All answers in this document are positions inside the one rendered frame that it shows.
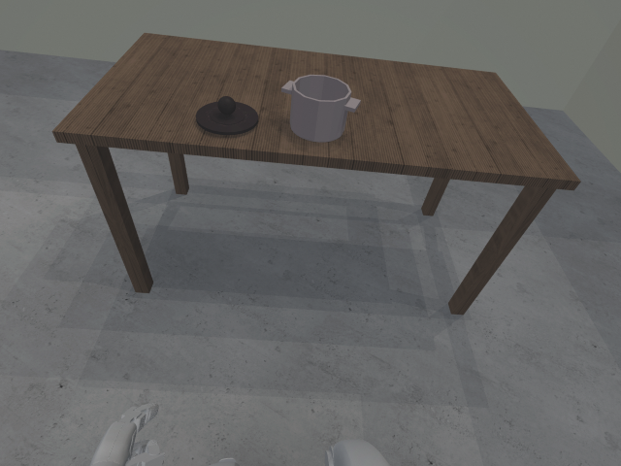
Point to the left robot hand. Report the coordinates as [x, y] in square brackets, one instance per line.
[117, 445]

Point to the knob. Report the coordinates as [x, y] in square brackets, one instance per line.
[226, 105]

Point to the robot right thigh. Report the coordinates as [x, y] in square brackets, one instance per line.
[354, 453]

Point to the pot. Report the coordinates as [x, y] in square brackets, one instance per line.
[319, 107]

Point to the table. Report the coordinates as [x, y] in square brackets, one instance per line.
[414, 119]

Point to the lid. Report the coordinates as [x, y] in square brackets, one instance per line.
[211, 119]

